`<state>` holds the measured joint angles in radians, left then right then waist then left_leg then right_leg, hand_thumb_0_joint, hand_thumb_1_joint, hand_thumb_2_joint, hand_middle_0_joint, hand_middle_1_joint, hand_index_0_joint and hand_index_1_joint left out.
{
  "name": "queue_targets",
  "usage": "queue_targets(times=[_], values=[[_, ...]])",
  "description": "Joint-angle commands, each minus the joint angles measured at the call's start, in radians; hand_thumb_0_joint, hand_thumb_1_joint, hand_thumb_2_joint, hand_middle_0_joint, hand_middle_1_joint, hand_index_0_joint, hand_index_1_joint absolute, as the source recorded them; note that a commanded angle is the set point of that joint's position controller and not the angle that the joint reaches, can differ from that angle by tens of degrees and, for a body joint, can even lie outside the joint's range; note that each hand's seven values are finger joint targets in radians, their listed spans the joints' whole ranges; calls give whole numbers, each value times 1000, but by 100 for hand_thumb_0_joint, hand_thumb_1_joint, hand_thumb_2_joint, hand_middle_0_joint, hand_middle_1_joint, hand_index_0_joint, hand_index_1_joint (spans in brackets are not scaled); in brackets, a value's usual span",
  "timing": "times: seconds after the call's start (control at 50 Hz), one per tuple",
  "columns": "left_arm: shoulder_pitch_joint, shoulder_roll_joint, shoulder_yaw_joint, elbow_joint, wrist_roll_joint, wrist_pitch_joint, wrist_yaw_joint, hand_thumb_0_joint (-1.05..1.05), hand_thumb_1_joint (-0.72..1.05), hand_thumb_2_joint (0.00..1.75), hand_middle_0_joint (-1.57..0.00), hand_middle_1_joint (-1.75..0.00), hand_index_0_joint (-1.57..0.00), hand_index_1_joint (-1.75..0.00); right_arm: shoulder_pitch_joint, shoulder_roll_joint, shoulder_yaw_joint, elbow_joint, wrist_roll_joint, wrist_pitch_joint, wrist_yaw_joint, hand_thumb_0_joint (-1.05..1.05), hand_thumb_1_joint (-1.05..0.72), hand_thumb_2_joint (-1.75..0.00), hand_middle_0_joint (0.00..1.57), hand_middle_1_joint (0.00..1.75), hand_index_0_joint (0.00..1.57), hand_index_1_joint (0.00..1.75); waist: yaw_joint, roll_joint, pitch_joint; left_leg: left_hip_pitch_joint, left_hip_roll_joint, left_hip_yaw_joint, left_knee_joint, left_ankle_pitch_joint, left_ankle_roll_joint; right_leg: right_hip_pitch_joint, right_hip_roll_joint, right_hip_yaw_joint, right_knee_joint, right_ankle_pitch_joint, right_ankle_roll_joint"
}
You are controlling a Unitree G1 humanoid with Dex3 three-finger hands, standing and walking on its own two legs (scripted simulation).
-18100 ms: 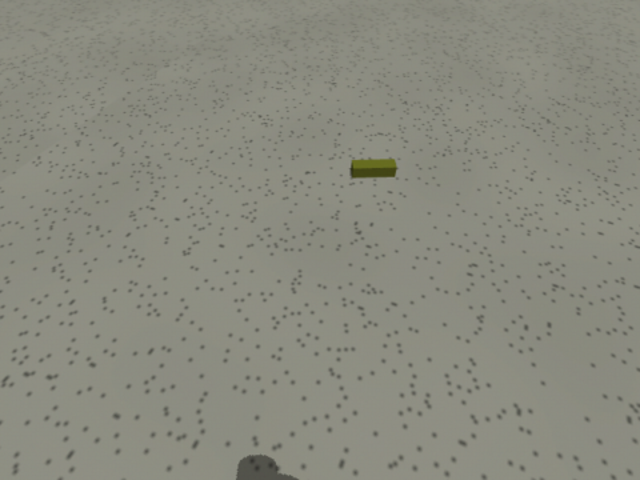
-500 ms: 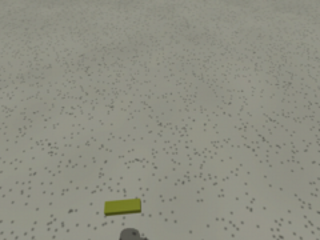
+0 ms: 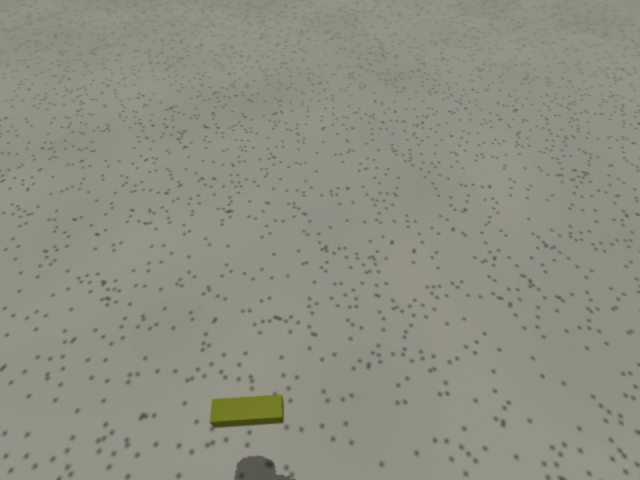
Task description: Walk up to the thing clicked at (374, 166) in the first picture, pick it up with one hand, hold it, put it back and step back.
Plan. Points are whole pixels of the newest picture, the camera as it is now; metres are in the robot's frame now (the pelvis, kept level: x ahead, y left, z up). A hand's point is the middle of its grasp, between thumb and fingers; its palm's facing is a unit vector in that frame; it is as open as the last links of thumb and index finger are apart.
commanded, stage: stand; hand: left
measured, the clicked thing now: (248, 411) +0.44 +0.21 -0.76
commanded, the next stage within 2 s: rise first in 1.34 s
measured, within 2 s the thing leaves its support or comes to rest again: neither
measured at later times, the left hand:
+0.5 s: hand out of the picture +0.07 +0.26 -0.16, palm faces -0.02 -0.94 -0.34, open 7.4 cm
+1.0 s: hand out of the picture +0.07 +0.27 -0.16, palm faces -0.02 -0.94 -0.34, open 7.4 cm
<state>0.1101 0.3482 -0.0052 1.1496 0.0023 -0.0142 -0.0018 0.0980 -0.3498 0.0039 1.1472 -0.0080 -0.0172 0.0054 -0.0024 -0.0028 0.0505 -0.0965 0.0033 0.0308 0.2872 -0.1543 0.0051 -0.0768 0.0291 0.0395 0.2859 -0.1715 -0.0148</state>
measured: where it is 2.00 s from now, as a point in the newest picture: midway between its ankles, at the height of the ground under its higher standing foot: outside the picture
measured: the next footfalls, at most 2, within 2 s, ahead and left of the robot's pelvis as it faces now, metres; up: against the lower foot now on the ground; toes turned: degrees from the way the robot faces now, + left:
none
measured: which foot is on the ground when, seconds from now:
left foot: down 0.00-1.00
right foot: down 0.00-1.00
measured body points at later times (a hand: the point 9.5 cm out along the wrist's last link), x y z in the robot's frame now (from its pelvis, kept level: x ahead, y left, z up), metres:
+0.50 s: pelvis +0.00 +0.01 +0.00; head +0.01 +0.01 +0.45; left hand +0.07 +0.31 -0.13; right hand +0.08 -0.29 -0.13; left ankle +0.00 +0.11 -0.75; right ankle -0.01 -0.11 -0.75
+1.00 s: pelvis +0.01 +0.01 +0.00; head +0.02 +0.02 +0.45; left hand +0.07 +0.31 -0.14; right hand +0.09 -0.29 -0.13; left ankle +0.00 +0.11 -0.75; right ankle -0.01 -0.11 -0.75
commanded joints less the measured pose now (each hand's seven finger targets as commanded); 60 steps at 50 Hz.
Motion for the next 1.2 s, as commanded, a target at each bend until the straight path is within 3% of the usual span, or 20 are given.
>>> queue_targets(times=[0.0,0.6,0.82,0.92,1.0,1.18], values=[[-48,216,44,-58,8,-22,14,0,90,90,-20,-30,-20,-30,-34,-207,-43,-58,-3,-18,-14,0,-90,-90,20,30,20,30,-8,10,-69,32,143,-115,-39,75,24,-35,-153,103,-47,114,-12],[-27,212,37,-69,7,-22,17,0,90,90,-20,-30,-20,-30,-23,-211,-40,-63,-1,-22,-15,0,-90,-90,20,30,20,30,-3,10,-88,25,136,-124,-29,172,26,0,-161,82,-33,176,-6],[-24,216,37,-69,8,-24,17,0,90,90,-20,-30,-20,-30,-32,-215,-44,-64,0,-16,-13,0,-90,-90,20,30,20,30,-3,-5,-71,31,132,-134,-31,107,25,-26,-160,80,-51,102,-9],[-26,212,38,-72,5,-25,16,0,90,90,-20,-30,-20,-30,-22,-209,-40,-64,0,-22,-13,0,-90,-90,20,30,20,30,-5,19,-85,26,134,-130,-26,181,27,9,-166,81,-33,180,-10],[-18,214,38,-72,6,-22,17,0,90,90,-20,-30,-20,-30,-31,-214,-43,-67,0,-24,-16,0,-90,-90,20,30,20,30,1,15,-101,50,138,-131,-23,212,26,4,-162,74,-28,175,-9],[-21,212,36,-72,9,-21,19,0,90,90,-20,-30,-20,-30,-25,-213,-42,-68,-1,-19,-15,0,-90,-90,20,30,20,30,-3,-5,-82,26,131,-137,-28,157,27,-2,-164,68,-40,132,-6]])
